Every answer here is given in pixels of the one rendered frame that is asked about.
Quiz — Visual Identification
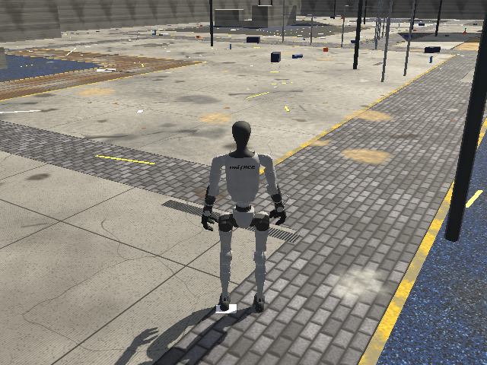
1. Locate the robot right forearm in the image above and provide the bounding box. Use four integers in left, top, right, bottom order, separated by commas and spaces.
271, 183, 285, 212

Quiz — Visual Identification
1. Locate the left robot foot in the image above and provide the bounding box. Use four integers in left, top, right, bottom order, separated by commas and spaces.
220, 292, 231, 311

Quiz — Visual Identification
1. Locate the robot left forearm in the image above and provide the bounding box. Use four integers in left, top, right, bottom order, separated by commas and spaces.
202, 185, 216, 217

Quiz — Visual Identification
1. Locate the robot left hand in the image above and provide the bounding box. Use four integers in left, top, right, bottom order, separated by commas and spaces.
201, 214, 218, 231

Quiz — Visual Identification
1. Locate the robot right upper arm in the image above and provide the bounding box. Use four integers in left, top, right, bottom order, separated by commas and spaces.
258, 153, 279, 195

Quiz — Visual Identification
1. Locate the robot left upper arm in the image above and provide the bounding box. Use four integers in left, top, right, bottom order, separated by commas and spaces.
208, 154, 226, 196

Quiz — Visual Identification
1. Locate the right robot thigh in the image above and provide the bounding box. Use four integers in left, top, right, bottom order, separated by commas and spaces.
253, 211, 269, 265

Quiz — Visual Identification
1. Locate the robot right hand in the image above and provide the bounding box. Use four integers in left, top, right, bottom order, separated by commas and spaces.
269, 209, 287, 225

